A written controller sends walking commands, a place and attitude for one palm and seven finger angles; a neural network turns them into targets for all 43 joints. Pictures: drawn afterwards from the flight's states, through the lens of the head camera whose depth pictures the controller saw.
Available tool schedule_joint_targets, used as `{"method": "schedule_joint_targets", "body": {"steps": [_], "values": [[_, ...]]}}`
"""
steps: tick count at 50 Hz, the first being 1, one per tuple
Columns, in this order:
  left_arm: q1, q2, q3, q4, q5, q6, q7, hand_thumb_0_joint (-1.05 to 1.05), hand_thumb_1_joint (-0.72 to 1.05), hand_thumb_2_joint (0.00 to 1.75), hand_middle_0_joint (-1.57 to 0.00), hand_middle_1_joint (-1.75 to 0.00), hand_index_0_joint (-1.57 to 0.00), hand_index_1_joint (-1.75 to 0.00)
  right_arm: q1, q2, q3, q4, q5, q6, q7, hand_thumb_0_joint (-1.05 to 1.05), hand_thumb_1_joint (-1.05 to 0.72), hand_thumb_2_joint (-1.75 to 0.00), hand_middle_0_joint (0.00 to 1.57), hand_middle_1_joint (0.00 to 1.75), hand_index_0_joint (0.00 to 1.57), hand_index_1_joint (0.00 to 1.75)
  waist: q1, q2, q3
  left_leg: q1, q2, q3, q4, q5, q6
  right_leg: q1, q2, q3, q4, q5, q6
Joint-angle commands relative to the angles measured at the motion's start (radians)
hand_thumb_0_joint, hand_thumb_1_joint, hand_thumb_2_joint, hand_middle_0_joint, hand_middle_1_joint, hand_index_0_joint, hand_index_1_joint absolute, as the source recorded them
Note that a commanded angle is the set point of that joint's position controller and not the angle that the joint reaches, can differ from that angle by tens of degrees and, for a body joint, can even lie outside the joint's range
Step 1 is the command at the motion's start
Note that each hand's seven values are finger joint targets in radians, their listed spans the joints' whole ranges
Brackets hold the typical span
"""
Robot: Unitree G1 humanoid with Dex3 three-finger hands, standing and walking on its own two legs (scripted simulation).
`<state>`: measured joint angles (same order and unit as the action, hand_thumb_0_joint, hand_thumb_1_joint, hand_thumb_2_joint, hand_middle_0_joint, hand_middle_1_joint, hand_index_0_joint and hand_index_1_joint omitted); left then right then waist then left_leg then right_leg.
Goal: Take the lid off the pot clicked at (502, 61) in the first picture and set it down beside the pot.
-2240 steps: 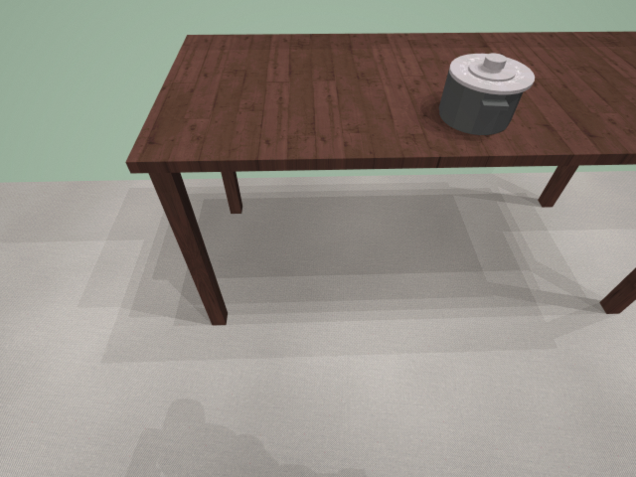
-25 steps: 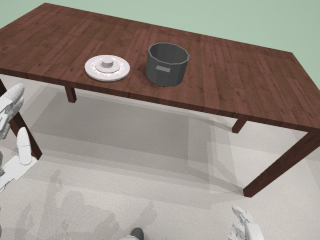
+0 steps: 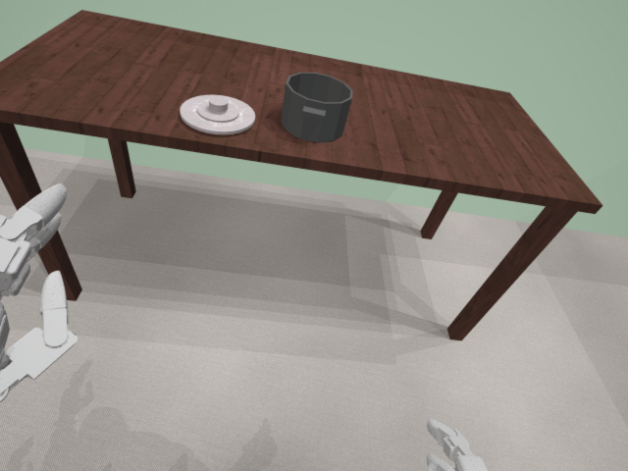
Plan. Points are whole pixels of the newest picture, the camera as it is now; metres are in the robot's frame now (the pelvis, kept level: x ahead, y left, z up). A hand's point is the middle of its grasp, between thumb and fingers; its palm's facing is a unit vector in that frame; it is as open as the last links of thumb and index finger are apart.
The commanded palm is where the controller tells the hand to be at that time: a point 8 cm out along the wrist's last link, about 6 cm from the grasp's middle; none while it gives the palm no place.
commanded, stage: stop stepping back and stand still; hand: left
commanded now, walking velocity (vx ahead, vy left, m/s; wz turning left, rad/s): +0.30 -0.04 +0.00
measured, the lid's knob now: (218, 104) +0.90 +0.23 +0.01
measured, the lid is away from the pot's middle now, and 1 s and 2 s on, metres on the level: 0.24 0.24 0.24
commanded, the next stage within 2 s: let the arm hang, fingers relaxed in 1.94 s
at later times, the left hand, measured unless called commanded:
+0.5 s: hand out of the picture +0.10 +0.24 -0.12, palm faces -0.06 -0.99 -0.13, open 7.4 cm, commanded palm none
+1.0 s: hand out of the picture +0.01 +0.20 -0.19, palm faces +0.08 -0.98 -0.18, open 7.3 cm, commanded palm none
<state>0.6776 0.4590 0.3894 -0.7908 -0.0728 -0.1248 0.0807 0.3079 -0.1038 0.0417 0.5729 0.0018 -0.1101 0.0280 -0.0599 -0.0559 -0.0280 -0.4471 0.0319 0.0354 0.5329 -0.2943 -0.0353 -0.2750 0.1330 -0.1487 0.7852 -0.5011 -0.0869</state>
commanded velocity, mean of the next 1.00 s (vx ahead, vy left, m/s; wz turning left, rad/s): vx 0.07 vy -0.08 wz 0.00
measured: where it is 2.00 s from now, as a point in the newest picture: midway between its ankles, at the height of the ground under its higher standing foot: outside the picture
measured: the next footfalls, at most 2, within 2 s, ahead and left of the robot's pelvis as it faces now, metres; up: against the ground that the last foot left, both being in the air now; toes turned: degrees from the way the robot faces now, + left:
right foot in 0.04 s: -0.03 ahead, -0.09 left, +0.00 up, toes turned -7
left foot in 0.22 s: +0.00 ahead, +0.17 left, +0.00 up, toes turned +3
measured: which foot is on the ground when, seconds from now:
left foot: up 0.00-0.20, down 0.22-1.00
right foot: up 0.00-0.02, down 0.04-0.22, up 0.24-0.68, down 0.70-1.00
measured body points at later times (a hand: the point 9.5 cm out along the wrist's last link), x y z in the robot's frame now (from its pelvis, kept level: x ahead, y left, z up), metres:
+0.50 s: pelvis -0.08 +0.07 +0.00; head -0.08 +0.11 +0.45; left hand +0.10 +0.29 -0.11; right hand -0.02 -0.17 -0.11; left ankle -0.04 +0.17 -0.74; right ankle -0.03 -0.12 -0.61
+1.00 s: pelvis +0.02 +0.03 -0.02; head +0.08 +0.03 +0.43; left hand +0.01 +0.25 -0.18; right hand +0.04 -0.19 -0.17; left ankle -0.02 +0.13 -0.74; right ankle -0.04 -0.10 -0.73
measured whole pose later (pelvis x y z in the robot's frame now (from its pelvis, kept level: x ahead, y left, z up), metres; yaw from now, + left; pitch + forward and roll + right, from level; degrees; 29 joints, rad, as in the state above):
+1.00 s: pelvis +0.02 +0.03 -0.02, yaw +5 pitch +3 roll +0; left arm 0.26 0.15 0.01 1.06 0.00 0.04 0.02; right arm 0.32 -0.12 -0.04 0.98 -0.03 -0.02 -0.04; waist -0.04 0.00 0.06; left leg -0.30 0.00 0.06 0.62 -0.37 0.02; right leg -0.29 -0.02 -0.01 0.72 -0.48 0.00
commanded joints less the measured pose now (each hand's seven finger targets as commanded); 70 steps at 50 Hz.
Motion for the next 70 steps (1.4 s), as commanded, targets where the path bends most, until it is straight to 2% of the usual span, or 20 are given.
{"method": "schedule_joint_targets", "body": {"steps": [1,3,5,9,11,13,14,17,20,30,32,34,41,45,48,52,58,63,67,70], "values": [[-0.234,0.22,0.171,-0.264,0.017,-0.076,0.019,0.0,0.9,0.9,-0.2,-0.3,-0.2,-0.3,-0.157,-0.193,-0.091,-0.116,0.041,-0.025,-0.054,0.0,-0.9,-0.9,0.2,0.3,0.2,0.3,0.023,-0.105,-0.064,-0.116,-0.085,0.006,1.047,-0.17,0.038,-0.125,-0.36,0.188,-0.468,0.323,-0.144],[-0.365,0.259,0.251,-0.004,-0.005,-0.075,0.061,0.0,0.9,0.9,-0.2,-0.3,-0.2,-0.3,-0.17,-0.157,-0.039,-0.129,-0.015,-0.011,-0.08,0.0,-0.9,-0.9,0.2,0.3,0.2,0.3,0.002,0.003,0.048,-0.339,0.065,-0.082,1.002,-0.124,0.052,-0.117,-0.467,0.404,-0.542,-0.039,-0.042],[-0.539,0.194,0.142,0.04,0.021,-0.08,0.043,0.0,0.9,0.9,-0.2,-0.3,-0.2,-0.3,-0.244,-0.233,-0.114,-0.122,0.031,-0.013,-0.09,0.0,-0.9,-0.9,0.2,0.3,0.2,0.3,0.018,-0.138,0.19,-0.304,0.129,-0.18,0.812,-0.135,0.051,-0.227,-0.504,0.628,-0.62,-0.362,-0.174],[-0.41,0.046,0.0,0.009,0.019,-0.105,0.042,0.0,0.9,0.9,-0.2,-0.3,-0.2,-0.3,-0.21,-0.174,-0.057,-0.108,0.021,-0.04,-0.101,0.0,-0.9,-0.9,0.2,0.3,0.2,0.3,0.008,0.199,0.037,0.221,0.024,0.059,0.022,-0.151,0.078,-0.183,-0.307,0.199,-0.238,-0.141,-0.079],[-0.356,0.054,0.0,-0.174,0.003,-0.148,0.043,0.0,0.9,0.9,-0.2,-0.3,-0.2,-0.3,-0.201,-0.21,-0.071,-0.151,0.017,-0.08,-0.08,0.0,-0.9,-0.9,0.2,0.3,0.2,0.3,0.026,0.517,0.041,0.436,0.314,-0.526,-0.27,-0.1,0.166,-0.472,-0.073,0.073,0.278,-0.119,0.061],[-0.269,0.171,0.125,-0.192,-0.005,-0.145,0.033,0.0,0.9,0.9,-0.2,-0.3,-0.2,-0.3,-0.192,-0.201,-0.091,-0.141,-0.004,-0.091,-0.051,0.0,-0.9,-0.9,0.2,0.3,0.2,0.3,0.029,0.177,0.038,0.25,0.395,-0.735,-0.315,-0.048,0.241,-0.437,-0.119,0.23,0.451,-0.021,0.067],[-0.427,-0.238,-0.259,0.693,0.136,0.008,-0.048,0.0,0.9,0.9,-0.2,-0.3,-0.2,-0.3,-0.038,-0.308,-0.146,0.087,0.008,-0.094,-0.02,0.0,-0.9,-0.9,0.2,0.3,0.2,0.3,-0.124,0.237,0.17,0.215,0.353,-0.592,-0.153,0.369,0.208,-0.615,-0.176,0.239,0.559,0.033,0.074],[-0.464,-0.171,-0.289,0.871,0.129,0.147,-0.096,0.0,0.9,0.9,-0.2,-0.3,-0.2,-0.3,0.071,-0.31,-0.148,0.051,-0.03,0.051,-0.049,0.0,-0.9,-0.9,0.2,0.3,0.2,0.3,-0.04,-0.012,-0.013,0.254,0.305,-0.447,-0.129,0.174,0.208,-0.582,-0.161,0.278,0.629,0.111,0.101],[-0.517,-0.141,-0.318,1.058,0.116,0.173,-0.125,0.0,0.9,0.9,-0.2,-0.3,-0.2,-0.3,0.006,-0.308,-0.134,0.062,-0.03,0.062,-0.037,0.0,-0.9,-0.9,0.2,0.3,0.2,0.3,0.006,0.151,0.029,0.058,0.211,-0.359,-0.306,-0.278,0.16,-0.499,-0.145,0.254,0.635,0.299,0.126],[-0.448,-0.162,-0.348,1.516,0.095,0.156,-0.128,0.0,0.9,0.9,-0.2,-0.3,-0.2,-0.3,0.087,-0.311,-0.151,0.245,-0.04,0.085,-0.055,0.0,-0.9,-0.9,0.2,0.3,0.2,0.3,0.024,0.337,0.007,-0.007,0.166,-0.218,-0.305,-0.361,0.142,-0.012,-0.105,0.044,-0.07,0.104,0.113],[-0.331,-0.151,-0.34,1.598,0.087,0.144,-0.114,0.0,0.9,0.9,-0.2,-0.3,-0.2,-0.3,0.129,-0.26,-0.147,0.28,-0.04,0.101,-0.054,0.0,-0.9,-0.9,0.2,0.3,0.2,0.3,0.057,0.261,-0.01,-0.037,0.087,-0.177,-0.158,-0.331,0.1,0.175,-0.097,0.09,-0.307,0.1,0.078],[-0.269,-0.06,-0.322,1.66,0.098,0.127,-0.073,0.0,0.9,0.9,-0.2,-0.3,-0.2,-0.3,0.163,-0.126,-0.126,0.285,-0.02,0.106,-0.049,0.0,-0.9,-0.9,0.2,0.3,0.2,0.3,0.068,-0.141,0.042,-0.254,-0.088,0.001,0.304,-0.243,0.047,0.242,-0.412,0.575,-0.584,-0.169,-0.064],[-0.443,-0.176,-0.33,1.745,0.104,0.105,-0.042,0.0,0.9,0.9,-0.2,-0.3,-0.2,-0.3,0.167,-0.104,-0.113,0.352,-0.015,0.104,-0.04,0.0,-0.9,-0.9,0.2,0.3,0.2,0.3,-0.026,-0.024,0.145,0.045,0.045,-0.023,0.148,-0.145,0.052,-0.032,-0.363,0.322,-0.462,0.328,-0.085],[-0.362,-0.238,-0.363,1.753,0.07,0.118,-0.063,0.0,0.9,0.9,-0.2,-0.3,-0.2,-0.3,0.262,-0.247,-0.134,0.38,-0.032,0.094,-0.072,0.0,-0.9,-0.9,0.2,0.3,0.2,0.3,-0.013,0.226,-0.001,0.406,0.308,-0.415,-0.155,0.401,0.24,-0.209,-0.133,0.124,-0.031,-0.006,0.08],[-0.45,-0.234,-0.364,1.76,0.064,0.114,-0.056,0.0,0.9,0.9,-0.2,-0.3,-0.2,-0.3,0.216,-0.185,-0.114,0.432,-0.029,0.082,-0.081,0.0,-0.9,-0.9,0.2,0.3,0.2,0.3,0.001,0.238,-0.013,0.436,0.254,-0.283,-0.082,0.869,0.227,-0.182,-0.165,0.152,-0.032,-0.004,0.088],[-0.373,-0.189,-0.357,1.826,0.071,0.103,-0.036,0.0,0.9,0.9,-0.2,-0.3,-0.2,-0.3,0.07,-0.119,-0.111,0.427,0.002,0.094,-0.076,0.0,-0.9,-0.9,0.2,0.3,0.2,0.3,0.039,0.018,0.002,0.23,0.065,-0.038,-0.008,0.402,0.045,0.136,-0.278,0.249,-0.309,0.751,0.027],[-0.361,-0.126,-0.325,1.814,0.087,0.108,-0.003,0.0,0.9,0.9,-0.2,-0.3,-0.2,-0.3,-0.032,-0.103,-0.125,0.409,-0.002,0.13,-0.064,0.0,-0.9,-0.9,0.2,0.3,0.2,0.3,0.071,-0.143,-0.024,-0.012,-0.019,0.045,0.131,-0.128,0.011,0.418,-0.378,0.308,-0.248,1.53,0.004],[-0.465,-0.103,-0.31,1.758,0.075,0.121,-0.007,0.0,0.9,0.9,-0.2,-0.3,-0.2,-0.3,0.007,-0.141,-0.139,0.401,-0.011,0.141,-0.056,0.0,-0.9,-0.9,0.2,0.3,0.2,0.3,0.014,-0.015,-0.052,0.202,0.018,0.022,-0.077,0.351,0.037,0.285,-0.325,0.237,-0.157,1.303,0.027],[-0.523,-0.188,-0.327,1.693,0.069,0.14,-0.019,0.0,0.9,0.9,-0.2,-0.3,-0.2,-0.3,0.058,-0.205,-0.142,0.401,-0.02,0.138,-0.07,0.0,-0.9,-0.9,0.2,0.3,0.2,0.3,0.0,0.27,-0.017,0.448,0.265,-0.196,-0.076,1.083,0.214,-0.094,-0.135,0.157,-0.003,-0.007,0.098],[-0.489,-0.195,-0.332,1.701,0.072,0.138,-0.031,0.0,0.9,0.9,-0.2,-0.3,-0.2,-0.3,0.008,-0.199,-0.133,0.39,-0.027,0.129,-0.076,0.0,-0.9,-0.9,0.2,0.3,0.2,0.3,0.035,0.235,-0.044,0.467,0.223,-0.147,-0.051,1.0,0.191,-0.058,-0.14,0.174,-0.125,-0.007,0.078]]}}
